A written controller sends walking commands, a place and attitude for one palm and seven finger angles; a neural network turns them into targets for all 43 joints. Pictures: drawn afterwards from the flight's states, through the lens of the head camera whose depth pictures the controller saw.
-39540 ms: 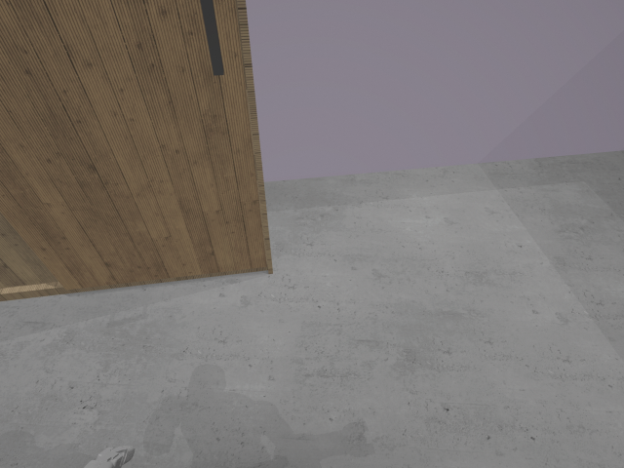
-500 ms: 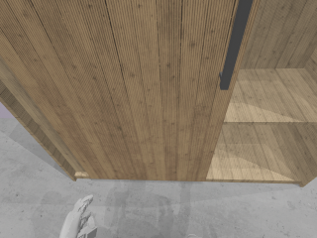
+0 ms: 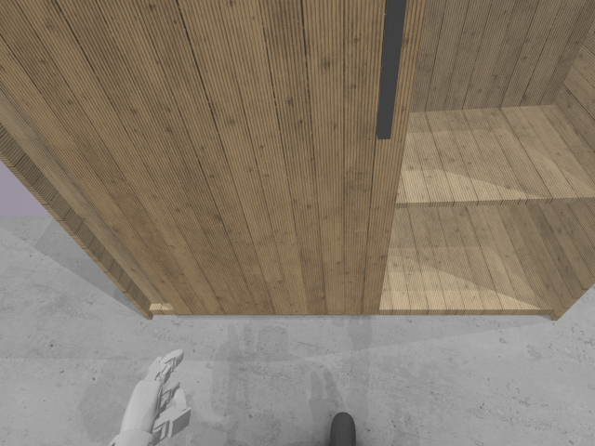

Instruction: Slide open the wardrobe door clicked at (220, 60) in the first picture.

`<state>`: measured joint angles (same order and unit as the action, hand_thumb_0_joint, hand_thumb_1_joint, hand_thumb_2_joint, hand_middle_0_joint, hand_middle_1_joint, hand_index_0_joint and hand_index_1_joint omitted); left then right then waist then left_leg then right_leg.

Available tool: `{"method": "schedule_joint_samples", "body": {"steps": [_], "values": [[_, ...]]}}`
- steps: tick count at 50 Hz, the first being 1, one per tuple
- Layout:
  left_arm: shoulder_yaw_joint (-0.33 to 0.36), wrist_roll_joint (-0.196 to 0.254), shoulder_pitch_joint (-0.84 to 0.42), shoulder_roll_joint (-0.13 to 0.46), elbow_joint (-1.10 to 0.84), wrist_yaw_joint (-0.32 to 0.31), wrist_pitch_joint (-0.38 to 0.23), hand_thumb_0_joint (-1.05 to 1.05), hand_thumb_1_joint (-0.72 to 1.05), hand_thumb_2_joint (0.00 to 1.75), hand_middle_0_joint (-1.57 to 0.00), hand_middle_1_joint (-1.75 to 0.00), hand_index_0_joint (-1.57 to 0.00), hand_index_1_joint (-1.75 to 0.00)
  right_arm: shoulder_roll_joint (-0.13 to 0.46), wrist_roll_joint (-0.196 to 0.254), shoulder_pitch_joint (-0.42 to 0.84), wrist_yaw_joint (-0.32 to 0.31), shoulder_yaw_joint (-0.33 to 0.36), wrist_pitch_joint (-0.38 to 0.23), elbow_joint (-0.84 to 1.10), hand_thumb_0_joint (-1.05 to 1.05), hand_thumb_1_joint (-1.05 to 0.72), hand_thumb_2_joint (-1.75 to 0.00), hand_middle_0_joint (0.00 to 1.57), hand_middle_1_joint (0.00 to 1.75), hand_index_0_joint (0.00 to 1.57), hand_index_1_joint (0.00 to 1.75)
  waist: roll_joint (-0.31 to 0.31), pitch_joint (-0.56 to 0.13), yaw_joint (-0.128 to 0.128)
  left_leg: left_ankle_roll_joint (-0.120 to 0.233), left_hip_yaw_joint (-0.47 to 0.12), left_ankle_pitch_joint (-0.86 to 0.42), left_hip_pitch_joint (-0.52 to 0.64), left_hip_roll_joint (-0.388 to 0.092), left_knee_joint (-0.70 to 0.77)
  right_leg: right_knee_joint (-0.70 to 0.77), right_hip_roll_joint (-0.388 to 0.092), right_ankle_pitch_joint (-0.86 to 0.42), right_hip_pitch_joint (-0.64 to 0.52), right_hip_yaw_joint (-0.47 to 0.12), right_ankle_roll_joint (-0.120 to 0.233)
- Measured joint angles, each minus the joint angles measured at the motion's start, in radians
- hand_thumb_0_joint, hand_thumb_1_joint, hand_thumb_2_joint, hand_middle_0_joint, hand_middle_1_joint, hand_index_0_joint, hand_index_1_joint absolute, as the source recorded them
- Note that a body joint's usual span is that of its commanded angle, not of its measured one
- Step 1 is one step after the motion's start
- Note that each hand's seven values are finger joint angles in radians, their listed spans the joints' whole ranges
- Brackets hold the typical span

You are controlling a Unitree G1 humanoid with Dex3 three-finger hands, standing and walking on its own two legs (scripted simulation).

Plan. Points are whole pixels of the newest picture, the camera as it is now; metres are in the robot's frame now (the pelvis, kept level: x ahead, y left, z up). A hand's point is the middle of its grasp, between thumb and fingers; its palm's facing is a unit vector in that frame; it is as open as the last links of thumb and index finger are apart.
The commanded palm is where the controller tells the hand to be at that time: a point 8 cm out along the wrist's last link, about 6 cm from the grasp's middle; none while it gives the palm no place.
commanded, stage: stop stepping back and stand still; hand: right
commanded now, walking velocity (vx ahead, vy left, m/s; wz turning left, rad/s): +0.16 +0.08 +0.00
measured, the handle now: (388, 57) +0.62 -0.14 +0.21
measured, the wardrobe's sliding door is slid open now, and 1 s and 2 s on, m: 0.59 0.59 0.59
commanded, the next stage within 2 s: let the arm hang, fingers relaxed in 1.48 s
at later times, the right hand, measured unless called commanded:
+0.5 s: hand out of the picture +0.14 -0.31 +0.18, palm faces +0.21 +0.90 -0.39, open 7.4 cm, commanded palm +0.10 -0.37 +0.17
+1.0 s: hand out of the picture +0.19 -0.39 +0.18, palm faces +0.35 +0.81 -0.47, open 7.4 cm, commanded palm +0.11 -0.43 +0.17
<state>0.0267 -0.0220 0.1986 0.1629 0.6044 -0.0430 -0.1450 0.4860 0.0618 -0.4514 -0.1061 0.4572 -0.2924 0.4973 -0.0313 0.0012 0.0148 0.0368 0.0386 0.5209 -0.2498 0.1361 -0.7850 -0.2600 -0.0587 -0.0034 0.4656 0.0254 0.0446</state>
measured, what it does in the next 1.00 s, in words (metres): steps to the right: left foot, then right foot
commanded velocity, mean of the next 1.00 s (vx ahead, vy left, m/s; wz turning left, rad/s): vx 0.12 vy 0.08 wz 0.00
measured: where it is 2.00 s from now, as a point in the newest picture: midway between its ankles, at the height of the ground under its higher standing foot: outside the picture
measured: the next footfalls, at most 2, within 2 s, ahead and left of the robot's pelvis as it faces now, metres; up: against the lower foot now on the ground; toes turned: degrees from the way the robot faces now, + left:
left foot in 0.08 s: -0.07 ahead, +0.12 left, +0.00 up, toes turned +5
right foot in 0.26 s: +0.04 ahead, -0.11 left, +0.00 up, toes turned +2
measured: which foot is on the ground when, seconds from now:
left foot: up 0.00-0.06, down 0.08-0.26, up 0.28-0.66, down 0.68-0.84, up 0.86-1.00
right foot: down 0.00-0.08, up 0.10-0.24, down 0.26-0.64, up 0.66-0.82, down 0.84-1.00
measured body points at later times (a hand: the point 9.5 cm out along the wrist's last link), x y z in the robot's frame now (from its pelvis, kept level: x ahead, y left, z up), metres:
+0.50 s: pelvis -0.07 -0.09 +0.02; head -0.07 -0.15 +0.46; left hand +0.02 +0.14 -0.05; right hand +0.13 -0.35 +0.21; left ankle -0.07 +0.03 -0.67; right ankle +0.00 -0.12 -0.74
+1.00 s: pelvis -0.05 -0.15 -0.01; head -0.02 -0.18 +0.44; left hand +0.11 +0.07 -0.08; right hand +0.17 -0.43 +0.21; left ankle -0.08 -0.03 -0.72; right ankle -0.02 -0.26 -0.74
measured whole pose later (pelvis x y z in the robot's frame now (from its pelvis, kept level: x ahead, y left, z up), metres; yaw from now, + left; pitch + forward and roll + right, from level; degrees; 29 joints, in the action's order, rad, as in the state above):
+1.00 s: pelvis -0.05 -0.15 -0.01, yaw +5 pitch -1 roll +1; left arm -0.02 -0.01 0.19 0.12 0.61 -0.03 -0.19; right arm 0.51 0.04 -0.45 -0.15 0.49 -0.20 0.58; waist 0.06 0.08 -0.02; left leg -0.01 0.02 0.45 -0.31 0.02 -0.78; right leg -0.62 -0.03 0.30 0.30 0.01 0.01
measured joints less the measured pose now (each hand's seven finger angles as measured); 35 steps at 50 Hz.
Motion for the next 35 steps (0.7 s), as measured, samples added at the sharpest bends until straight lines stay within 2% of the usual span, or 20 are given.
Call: {"method": "schedule_joint_samples", "body": {"steps": [2, 4, 5, 6, 8, 9, 10, 11, 13, 15, 17, 19, 22, 26, 29, 31, 32, 33, 34, 35], "values": [[-0.007, 0.004, 0.011, -0.006, -0.009, 0.007, -0.012, 0.01, 0.90, 0.90, -0.20, -0.30, -0.20, -0.30, -0.004, 0.005, -0.057, -0.003, -0.013, 0.020, 0.055, 0.02, -0.89, -0.90, 0.21, 0.30, 0.21, 0.30, 0.016, -0.018, 0.015, 0.009, 0.030, 0.017, 0.070, -0.014, 0.122, 0.025, 0.007, 0.007, 0.009, 0.025, -0.029], [-0.021, 0.006, 0.008, -0.010, -0.019, 0.007, -0.019, 0.01, 0.90, 0.90, -0.20, -0.30, -0.20, -0.30, 0.015, 0.002, -0.106, -0.010, -0.008, 0.039, 0.119, 0.02, -0.89, -0.90, 0.21, 0.30, 0.21, 0.30, 0.077, -0.029, 0.039, 0.048, 0.024, 0.020, 0.134, -0.066, 0.303, -0.077, 0.044, 0.108, 0.075, 0.074, -0.073], [-0.024, 0.004, -0.006, -0.001, -0.013, 0.005, -0.020, 0.01, 0.90, 0.90, -0.20, -0.30, -0.20, -0.30, 0.010, -0.001, -0.114, -0.011, -0.013, 0.044, 0.143, 0.02, -0.89, -0.90, 0.21, 0.30, 0.21, 0.30, 0.083, -0.019, 0.053, 0.041, 0.016, -0.090, 0.126, -0.083, 0.323, -0.215, 0.050, 0.187, 0.127, 0.070, -0.089], [-0.023, 0.003, -0.014, 0.011, 0.008, 0.002, -0.015, 0.01, 0.90, 0.90, -0.20, -0.30, -0.20, -0.30, -0.003, -0.004, -0.110, -0.007, -0.031, 0.052, 0.157, 0.02, -0.89, -0.90, 0.21, 0.30, 0.21, 0.30, 0.065, -0.009, 0.057, 0.018, 0.019, -0.145, 0.119, -0.080, 0.286, -0.400, 0.051, 0.252, 0.164, 0.037, -0.092], [-0.025, 0.007, 0.009, 0.014, 0.056, -0.006, 0.013, 0.01, 0.90, 0.90, -0.20, -0.30, -0.20, -0.30, -0.010, -0.008, -0.089, 0.001, -0.057, 0.062, 0.144, 0.01, -0.88, -0.90, 0.22, 0.30, 0.22, 0.31, 0.062, -0.040, 0.052, -0.021, 0.027, -0.132, 0.123, -0.089, 0.232, -0.721, 0.068, 0.333, 0.188, -0.003, -0.088], [-0.028, 0.015, 0.032, 0.007, 0.074, -0.011, 0.028, 0.01, 0.90, 0.90, -0.20, -0.30, -0.20, -0.30, -0.011, -0.011, -0.067, 0.006, -0.060, 0.069, 0.121, 0.01, -0.88, -0.90, 0.22, 0.30, 0.22, 0.31, 0.079, -0.070, 0.055, -0.034, 0.024, -0.115, 0.125, -0.101, 0.223, -0.790, 0.071, 0.353, 0.163, -0.008, -0.083], [-0.034, 0.020, 0.054, 0.000, 0.088, -0.018, 0.038, 0.01, 0.90, 0.90, -0.20, -0.30, -0.20, -0.30, -0.018, -0.014, -0.040, 0.005, -0.058, 0.074, 0.089, 0.01, -0.88, -0.90, 0.22, 0.30, 0.22, 0.31, 0.098, -0.096, 0.057, -0.042, 0.017, -0.103, 0.127, -0.111, 0.218, -0.788, 0.062, 0.367, 0.112, -0.009, -0.074], [-0.040, 0.021, 0.071, -0.001, 0.094, -0.024, 0.044, 0.01, 0.90, 0.90, -0.20, -0.30, -0.20, -0.30, -0.030, -0.017, -0.008, -0.001, -0.053, 0.079, 0.050, 0.01, -0.88, -0.90, 0.22, 0.30, 0.22, 0.31, 0.111, -0.116, 0.055, -0.048, 0.013, -0.095, 0.123, -0.120, 0.209, -0.720, 0.047, 0.376, 0.045, -0.013, -0.063], [-0.044, 0.024, 0.085, 0.020, 0.081, -0.034, 0.034, 0.01, 0.90, 0.90, -0.20, -0.30, -0.20, -0.30, -0.068, -0.019, 0.074, -0.020, -0.041, 0.093, -0.034, 0.01, -0.88, -0.90, 0.22, 0.30, 0.22, 0.31, 0.096, -0.125, 0.029, -0.044, 0.022, -0.056, 0.078, -0.128, 0.134, -0.521, 0.031, 0.448, -0.071, -0.038, -0.032], [-0.041, 0.024, 0.051, 0.015, 0.082, -0.039, 0.018, 0.01, 0.90, 0.90, -0.20, -0.30, -0.20, -0.30, -0.104, -0.019, 0.161, -0.042, -0.025, 0.115, -0.121, 0.01, -0.88, -0.90, 0.21, 0.30, 0.21, 0.31, 0.106, -0.060, 0.008, -0.027, -0.033, 0.011, -0.002, -0.131, -0.030, -0.529, 0.061, 0.408, -0.062, -0.011, 0.021], [-0.051, 0.015, 0.035, -0.009, 0.070, -0.028, -0.007, 0.01, 0.90, 0.90, -0.20, -0.30, -0.20, -0.30, -0.110, -0.013, 0.180, -0.046, -0.016, 0.139, -0.139, 0.01, -0.89, -0.90, 0.21, 0.30, 0.21, 0.30, 0.116, 0.001, -0.014, -0.015, -0.065, 0.002, -0.085, -0.105, -0.170, -0.461, 0.066, 0.311, -0.096, 0.016, 0.037], [-0.066, 0.008, 0.052, -0.037, 0.048, -0.002, -0.028, 0.01, 0.90, 0.90, -0.20, -0.30, -0.20, -0.30, -0.094, -0.007, 0.121, -0.036, -0.025, 0.152, -0.065, 0.02, -0.89, -0.90, 0.21, 0.30, 0.20, 0.30, 0.129, 0.028, -0.042, -0.014, -0.060, -0.053, -0.150, -0.084, -0.229, -0.349, 0.065, 0.237, -0.142, 0.023, 0.016], [-0.079, 0.000, 0.103, -0.055, 0.026, 0.027, -0.038, 0.01, 0.90, 0.90, -0.20, -0.30, -0.20, -0.30, -0.068, -0.016, -0.043, -0.017, -0.058, 0.124, 0.099, 0.02, -0.89, -0.90, 0.20, 0.30, 0.20, 0.30, 0.128, 0.018, -0.058, -0.016, -0.010, -0.152, -0.193, -0.070, -0.209, -0.192, 0.053, 0.198, -0.205, 0.034, -0.020], [-0.061, -0.006, 0.149, -0.041, 0.031, 0.014, -0.003, 0.01, 0.90, 0.90, -0.20, -0.30, -0.20, -0.30, -0.007, -0.038, -0.201, -0.007, -0.064, 0.083, 0.171, 0.02, -0.89, -0.90, 0.21, 0.30, 0.21, 0.30, 0.074, -0.029, -0.046, -0.013, 0.072, -0.167, -0.137, -0.060, -0.060, -0.048, 0.040, 0.196, -0.250, 0.042, -0.031], [-0.041, -0.009, 0.146, -0.026, 0.051, -0.018, 0.033, 0.01, 0.90, 0.90, -0.20, -0.30, -0.20, -0.30, 0.038, -0.037, -0.188, -0.020, -0.028, 0.102, 0.084, 0.01, -0.88, -0.90, 0.22, 0.30, 0.22, 0.31, 0.035, -0.055, -0.029, 0.001, 0.111, -0.088, -0.038, -0.048, 0.098, 0.010, 0.043, 0.184, -0.258, 0.052, -0.049], [-0.027, -0.011, 0.131, -0.012, 0.058, -0.032, 0.044, 0.01, 0.90, 0.90, -0.20, -0.30, -0.20, -0.30, 0.043, -0.025, -0.141, -0.030, -0.011, 0.138, 0.002, 0.01, -0.88, -0.90, 0.22, 0.30, 0.22, 0.31, 0.016, -0.061, -0.024, 0.017, 0.130, -0.035, 0.052, -0.040, 0.222, 0.003, 0.054, 0.169, -0.243, 0.063, -0.077], [-0.022, -0.010, 0.121, -0.005, 0.057, -0.034, 0.046, 0.01, 0.90, 0.90, -0.20, -0.30, -0.20, -0.30, 0.047, -0.021, -0.118, -0.036, -0.001, 0.157, -0.030, 0.01, -0.88, -0.90, 0.22, 0.30, 0.22, 0.31, 0.022, -0.062, -0.022, 0.037, 0.127, -0.031, 0.098, -0.046, 0.289, -0.051, 0.067, 0.201, -0.209, 0.077, -0.093], [-0.020, -0.003, 0.110, 0.001, 0.048, -0.032, 0.047, 0.01, 0.90, 0.90, -0.20, -0.30, -0.20, -0.30, 0.058, -0.017, -0.100, -0.040, 0.013, 0.173, -0.046, 0.01, -0.89, -0.90, 0.22, 0.30, 0.22, 0.31, 0.052, -0.062, -0.016, 0.074, 0.095, -0.046, 0.131, -0.070, 0.346, -0.168, 0.092, 0.273, -0.144, 0.103, -0.099], [-0.019, 0.006, 0.098, 0.011, 0.032, -0.026, 0.045, 0.01, 0.90, 0.90, -0.20, -0.30, -0.20, -0.30, 0.063, -0.016, -0.087, -0.044, 0.027, 0.180, -0.047, 0.01, -0.89, -0.90, 0.22, 0.30, 0.21, 0.30, 0.089, -0.063, 0.001, 0.117, 0.031, -0.080, 0.145, -0.106, 0.396, -0.338, 0.119, 0.342, -0.060, 0.110, -0.089], [-0.013, 0.011, 0.071, 0.039, 0.039, -0.021, 0.047, 0.01, 0.90, 0.90, -0.20, -0.30, -0.20, -0.30, 0.020, -0.015, -0.062, -0.042, 0.014, 0.182, -0.053, 0.01, -0.89, -0.90, 0.21, 0.30, 0.21, 0.30, 0.064, -0.050, 0.020, 0.106, 0.022, -0.183, 0.117, -0.103, 0.370, -0.516, 0.100, 0.383, 0.007, 0.072, -0.079]]}}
